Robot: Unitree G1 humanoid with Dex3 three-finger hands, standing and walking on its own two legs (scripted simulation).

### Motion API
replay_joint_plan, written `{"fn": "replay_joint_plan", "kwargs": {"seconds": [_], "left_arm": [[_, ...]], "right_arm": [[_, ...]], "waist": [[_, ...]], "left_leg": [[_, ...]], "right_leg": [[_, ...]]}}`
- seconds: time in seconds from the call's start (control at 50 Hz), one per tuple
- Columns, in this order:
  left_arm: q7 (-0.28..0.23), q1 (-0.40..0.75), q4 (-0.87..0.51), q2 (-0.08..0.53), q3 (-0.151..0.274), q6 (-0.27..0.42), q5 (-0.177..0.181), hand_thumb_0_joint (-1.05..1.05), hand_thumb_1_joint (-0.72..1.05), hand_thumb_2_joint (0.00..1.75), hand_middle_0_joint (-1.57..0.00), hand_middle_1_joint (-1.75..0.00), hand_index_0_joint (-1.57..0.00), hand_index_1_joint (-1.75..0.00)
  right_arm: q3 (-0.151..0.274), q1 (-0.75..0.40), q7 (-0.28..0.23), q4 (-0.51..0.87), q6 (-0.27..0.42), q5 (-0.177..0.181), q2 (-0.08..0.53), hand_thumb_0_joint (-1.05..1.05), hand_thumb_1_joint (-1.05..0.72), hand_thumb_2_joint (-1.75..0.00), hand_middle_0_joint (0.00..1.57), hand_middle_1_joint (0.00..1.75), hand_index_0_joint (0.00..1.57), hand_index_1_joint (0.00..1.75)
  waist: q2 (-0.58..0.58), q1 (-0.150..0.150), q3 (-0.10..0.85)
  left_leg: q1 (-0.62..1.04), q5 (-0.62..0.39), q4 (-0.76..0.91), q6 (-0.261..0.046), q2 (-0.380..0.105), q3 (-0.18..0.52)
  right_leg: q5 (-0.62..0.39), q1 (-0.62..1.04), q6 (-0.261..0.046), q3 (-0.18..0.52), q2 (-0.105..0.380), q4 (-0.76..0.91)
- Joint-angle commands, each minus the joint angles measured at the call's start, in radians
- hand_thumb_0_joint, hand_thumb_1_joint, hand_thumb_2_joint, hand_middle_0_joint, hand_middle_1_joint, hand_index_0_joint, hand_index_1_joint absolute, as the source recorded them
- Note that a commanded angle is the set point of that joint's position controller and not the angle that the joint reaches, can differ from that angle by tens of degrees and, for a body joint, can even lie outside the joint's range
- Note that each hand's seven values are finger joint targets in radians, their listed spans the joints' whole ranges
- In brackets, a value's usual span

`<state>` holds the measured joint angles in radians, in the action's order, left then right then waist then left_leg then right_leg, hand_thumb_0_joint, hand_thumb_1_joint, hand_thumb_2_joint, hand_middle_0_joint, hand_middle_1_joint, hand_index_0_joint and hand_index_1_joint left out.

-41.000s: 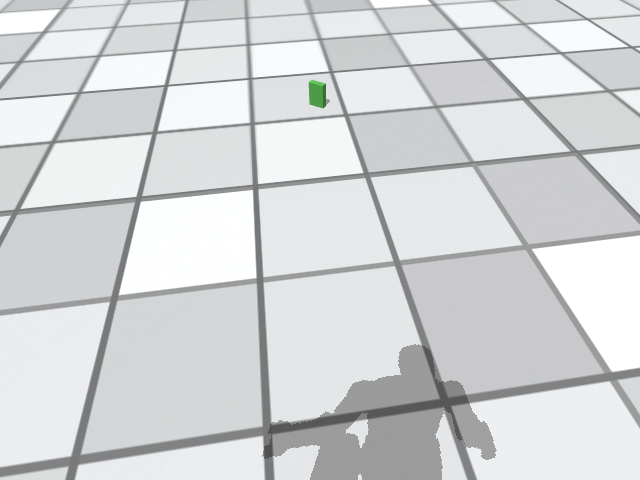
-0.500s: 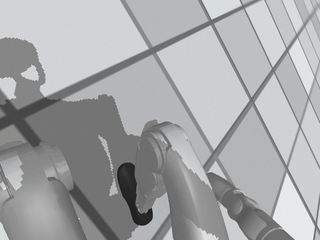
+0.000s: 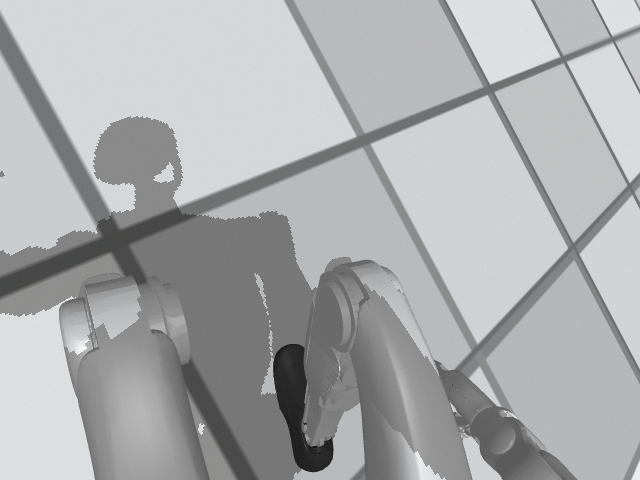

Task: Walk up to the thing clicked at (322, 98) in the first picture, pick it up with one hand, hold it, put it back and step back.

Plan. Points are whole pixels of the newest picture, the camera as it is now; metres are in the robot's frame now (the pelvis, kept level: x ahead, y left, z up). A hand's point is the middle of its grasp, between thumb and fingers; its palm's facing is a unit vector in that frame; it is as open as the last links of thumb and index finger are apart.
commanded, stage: settle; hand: left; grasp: from above
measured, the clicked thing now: out of the picture +0.42 +0.41 -0.16
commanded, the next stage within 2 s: hold in 0.70 s
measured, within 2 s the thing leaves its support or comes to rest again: neither
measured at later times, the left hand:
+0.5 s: hand out of the picture +0.37 +0.42 -0.02, palm faces +0.58 -0.82 -0.07, open 8.6 cm
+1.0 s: hand out of the picture +0.37 +0.39 +0.03, palm faces +0.56 -0.82 -0.08, open 8.6 cm
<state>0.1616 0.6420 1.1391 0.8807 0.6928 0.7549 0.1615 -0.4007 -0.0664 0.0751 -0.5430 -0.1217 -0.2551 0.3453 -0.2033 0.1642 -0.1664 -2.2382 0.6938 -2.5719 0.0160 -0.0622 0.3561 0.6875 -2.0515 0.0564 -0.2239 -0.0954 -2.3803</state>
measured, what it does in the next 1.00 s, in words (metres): rises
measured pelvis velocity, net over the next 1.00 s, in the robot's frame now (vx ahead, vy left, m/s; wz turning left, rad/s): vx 0.01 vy -0.02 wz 0.14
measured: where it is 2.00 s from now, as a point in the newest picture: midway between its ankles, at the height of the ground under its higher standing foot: (230, 453)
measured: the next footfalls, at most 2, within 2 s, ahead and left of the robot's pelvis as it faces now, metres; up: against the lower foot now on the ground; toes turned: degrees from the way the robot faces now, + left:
none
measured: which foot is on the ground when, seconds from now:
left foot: down 0.00-1.00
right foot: down 0.00-1.00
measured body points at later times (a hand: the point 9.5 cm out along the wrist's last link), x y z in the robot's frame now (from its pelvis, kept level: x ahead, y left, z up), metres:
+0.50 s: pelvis +0.01 -0.01 +0.03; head +0.20 +0.12 +0.42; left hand +0.33 +0.46 -0.01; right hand +0.20 -0.24 -0.06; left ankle +0.08 +0.13 -0.27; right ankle +0.12 -0.12 -0.27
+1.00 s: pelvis +0.01 -0.02 +0.06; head +0.21 +0.08 +0.45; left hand +0.33 +0.44 +0.04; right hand +0.19 -0.26 -0.06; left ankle +0.08 +0.13 -0.27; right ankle +0.12 -0.12 -0.27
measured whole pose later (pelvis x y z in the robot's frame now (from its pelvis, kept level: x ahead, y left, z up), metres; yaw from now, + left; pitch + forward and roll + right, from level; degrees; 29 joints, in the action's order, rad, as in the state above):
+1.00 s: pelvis +0.01 -0.02 +0.06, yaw +8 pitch +31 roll -7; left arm 0.20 0.55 0.85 0.56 0.66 0.54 0.15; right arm -0.08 0.07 0.04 -0.67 -0.06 -0.10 0.29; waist -0.04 0.09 0.07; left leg -2.19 0.66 -2.31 0.03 -0.07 0.17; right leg 0.72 -2.08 0.01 -0.10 -0.03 -2.26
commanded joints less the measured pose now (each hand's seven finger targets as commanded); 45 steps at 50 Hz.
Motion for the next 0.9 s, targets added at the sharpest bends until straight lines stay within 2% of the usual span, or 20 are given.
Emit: {"fn": "replay_joint_plan", "kwargs": {"seconds": [0.0,0.04,0.08,0.1,0.12,0.14,0.18,0.26,0.3,0.34,0.44,0.56,0.62,0.66,0.68,0.78,0.8,0.84,0.86,0.88], "left_arm": [[0.020,0.194,-0.250,0.205,-0.022,0.016,0.015,0.00,0.09,1.16,-1.16,-1.33,-1.20,-1.31],[0.024,0.113,-0.197,0.142,-0.038,-0.020,0.021,0.00,0.10,1.17,-1.16,-1.34,-1.21,-1.32],[0.020,0.147,-0.267,0.174,-0.017,-0.030,0.024,0.00,0.09,1.15,-1.13,-1.32,-1.18,-1.30],[0.019,0.151,-0.282,0.151,-0.030,-0.040,0.024,0.00,0.12,1.16,-1.12,-1.32,-1.17,-1.30],[0.013,0.209,-0.358,0.181,-0.006,-0.037,0.029,0.00,0.12,1.17,-1.13,-1.34,-1.18,-1.31],[0.006,0.193,-0.348,0.175,0.002,-0.046,0.025,0.00,0.13,1.19,-1.13,-1.35,-1.18,-1.32],[0.003,0.158,-0.324,0.123,-0.015,-0.057,0.028,0.00,0.14,1.19,-1.14,-1.35,-1.19,-1.32],[0.001,0.211,-0.429,0.159,-0.003,-0.056,0.009,0.00,0.15,1.21,-1.14,-1.36,-1.19,-1.34],[0.011,0.198,-0.437,0.135,-0.016,-0.064,0.007,0.00,0.14,1.20,-1.13,-1.36,-1.18,-1.34],[0.017,0.202,-0.443,0.129,-0.022,-0.070,0.007,0.00,0.12,1.19,-1.12,-1.35,-1.17,-1.33],[0.013,0.204,-0.472,0.120,0.023,-0.081,0.030,0.00,0.10,1.18,-1.11,-1.34,-1.15,-1.32],[0.035,0.153,-0.357,0.045,-0.011,-0.108,0.024,0.00,0.09,1.20,-1.11,-1.35,-1.15,-1.33],[0.035,0.162,-0.405,0.068,0.023,-0.111,0.024,0.00,0.08,1.21,-1.11,-1.35,-1.15,-1.33],[0.036,0.191,-0.455,0.073,0.025,-0.111,0.026,0.00,0.07,1.19,-1.10,-1.34,-1.15,-1.32],[0.039,0.137,-0.396,0.040,0.021,-0.122,0.027,0.00,0.07,1.19,-1.10,-1.34,-1.14,-1.32],[0.016,0.204,-0.486,0.062,0.039,-0.121,0.019,0.00,0.08,1.20,-1.10,-1.34,-1.14,-1.32],[0.013,0.181,-0.448,0.030,0.023,-0.127,0.015,0.00,0.08,1.18,-1.16,-1.40,-1.22,-1.36],[0.015,0.174,-0.493,0.046,0.030,-0.123,0.011,0.00,0.07,1.23,-1.17,-1.44,-1.24,-1.40],[0.015,0.197,-0.551,0.082,0.046,-0.118,0.008,0.00,0.06,1.24,-1.16,-1.44,-1.23,-1.40],[0.022,0.166,-0.530,0.049,0.028,-0.122,0.012,0.00,0.07,1.24,-1.17,-1.45,-1.24,-1.40]], "right_arm": [[0.172,0.088,-0.022,0.021,0.005,0.034,0.304,0.00,-0.88,-0.89,0.20,0.30,0.20,0.30],[0.191,0.092,-0.022,0.035,0.012,0.051,0.297,0.00,-0.88,-0.89,0.20,0.30,0.20,0.30],[0.208,0.105,-0.022,0.033,0.016,0.065,0.292,0.00,-0.87,-0.89,0.20,0.30,0.20,0.30],[0.218,0.107,-0.022,0.037,0.019,0.071,0.283,0.00,-0.87,-0.89,0.20,0.30,0.20,0.30],[0.228,0.128,-0.022,0.026,0.020,0.075,0.277,0.00,-0.87,-0.89,0.20,0.30,0.20,0.30],[0.236,0.134,-0.020,0.022,0.023,0.080,0.272,0.00,-0.86,-0.89,0.20,0.30,0.20,0.30],[0.245,0.127,-0.019,0.034,0.031,0.091,0.263,0.00,-0.86,-0.88,0.20,0.30,0.20,0.30],[0.280,0.145,-0.026,0.018,0.038,0.103,0.255,0.00,-0.86,-0.88,0.20,0.30,0.20,0.30],[0.290,0.152,-0.028,0.015,0.041,0.107,0.247,0.00,-0.86,-0.89,0.20,0.30,0.20,0.30],[0.300,0.161,-0.032,0.008,0.046,0.112,0.239,0.00,-0.86,-0.89,0.20,0.30,0.20,0.30],[0.314,0.203,-0.035,-0.022,0.051,0.118,0.221,0.00,-0.86,-0.89,0.20,0.30,0.20,0.30],[0.335,0.202,-0.040,-0.035,0.059,0.134,0.209,0.00,-0.86,-0.89,0.20,0.30,0.20,0.30],[0.350,0.226,-0.039,-0.044,0.060,0.137,0.202,0.00,-0.86,-0.89,0.20,0.30,0.20,0.30],[0.358,0.235,-0.039,-0.046,0.062,0.140,0.196,0.00,-0.86,-0.89,0.20,0.30,0.20,0.30],[0.361,0.239,-0.039,-0.052,0.063,0.141,0.194,0.00,-0.86,-0.89,0.20,0.30,0.20,0.30],[0.376,0.247,-0.047,-0.062,0.064,0.148,0.187,0.00,-0.86,-0.89,0.20,0.30,0.20,0.30],[0.374,0.254,-0.046,-0.067,0.065,0.146,0.183,0.00,-0.89,-0.89,0.20,0.30,0.20,0.30],[0.387,0.250,-0.050,-0.064,0.064,0.149,0.184,0.00,-0.89,-0.89,0.20,0.30,0.20,0.30],[0.394,0.258,-0.052,-0.067,0.065,0.151,0.180,0.00,-0.88,-0.89,0.20,0.30,0.20,0.30],[0.394,0.255,-0.054,-0.067,0.065,0.154,0.174,0.00,-0.88,-0.89,0.20,0.30,0.20,0.30]], "waist": [[0.581,0.019,0.598],[0.509,0.014,0.601],[0.510,-0.007,0.640],[0.502,-0.005,0.650],[0.511,-0.015,0.679],[0.509,-0.021,0.693],[0.484,-0.017,0.681],[0.552,-0.048,0.757],[0.554,-0.048,0.766],[0.559,-0.046,0.767],[0.524,-0.068,0.825],[0.431,-0.062,0.774],[0.417,-0.088,0.825],[0.411,-0.093,0.872],[0.402,-0.096,0.877],[0.428,-0.106,0.907],[0.425,-0.098,0.892],[0.442,-0.113,0.921],[0.450,-0.122,0.945],[0.451,-0.116,0.926]], "left_leg": [[0.438,-0.079,0.362,-0.004,-0.045,-0.128],[0.421,-0.078,0.362,-0.010,-0.042,-0.134],[0.426,-0.077,0.375,-0.012,-0.036,-0.142],[0.427,-0.070,0.380,-0.015,-0.034,-0.148],[0.432,-0.069,0.380,-0.016,-0.032,-0.154],[0.442,-0.070,0.390,-0.016,-0.030,-0.159],[0.432,-0.047,0.403,-0.020,-0.025,-0.164],[0.513,-0.052,0.440,-0.011,-0.026,-0.174],[0.525,-0.061,0.449,-0.012,-0.023,-0.185],[0.521,-0.055,0.455,-0.014,-0.019,-0.198],[0.527,-0.130,0.451,-0.018,-0.011,-0.216],[0.462,-0.106,0.465,-0.029,-0.006,-0.233],[0.477,-0.131,0.468,-0.030,-0.005,-0.244],[0.478,-0.147,0.468,-0.033,-0.004,-0.251],[0.496,-0.163,0.469,-0.034,-0.004,-0.255],[0.528,-0.164,0.497,-0.031,-0.004,-0.258],[0.531,-0.174,0.497,-0.031,-0.004,-0.258],[0.561,-0.180,0.510,-0.031,-0.004,-0.262],[0.569,-0.177,0.513,-0.031,-0.006,-0.266],[0.564,-0.169,0.527,-0.032,-0.002,-0.269]], "right_leg": [[-0.153,0.148,-0.081,-0.056,-0.020,0.182],[-0.149,0.149,-0.080,-0.049,-0.019,0.204],[-0.146,0.148,-0.082,-0.039,-0.013,0.207],[-0.139,0.149,-0.083,-0.031,-0.012,0.218],[-0.136,0.155,-0.084,-0.024,-0.011,0.219],[-0.134,0.160,-0.085,-0.017,-0.009,0.225],[-0.109,0.147,-0.085,-0.016,-0.004,0.233],[-0.105,0.126,-0.094,0.006,0.005,0.233],[-0.107,0.127,-0.096,0.015,0.009,0.245],[-0.101,0.131,-0.096,0.026,0.012,0.259],[-0.151,0.189,-0.091,0.046,0.019,0.274],[-0.127,0.194,-0.087,0.055,0.025,0.307],[-0.140,0.225,-0.086,0.064,0.025,0.317],[-0.156,0.257,-0.083,0.074,0.027,0.324],[-0.168,0.263,-0.082,0.077,0.028,0.326],[-0.163,0.258,-0.086,0.081,0.032,0.334],[-0.171,0.266,-0.084,0.082,0.033,0.337],[-0.170,0.261,-0.087,0.090,0.034,0.345],[-0.164,0.268,-0.087,0.096,0.033,0.352],[-0.156,0.274,-0.088,0.096,0.035,0.361]]}}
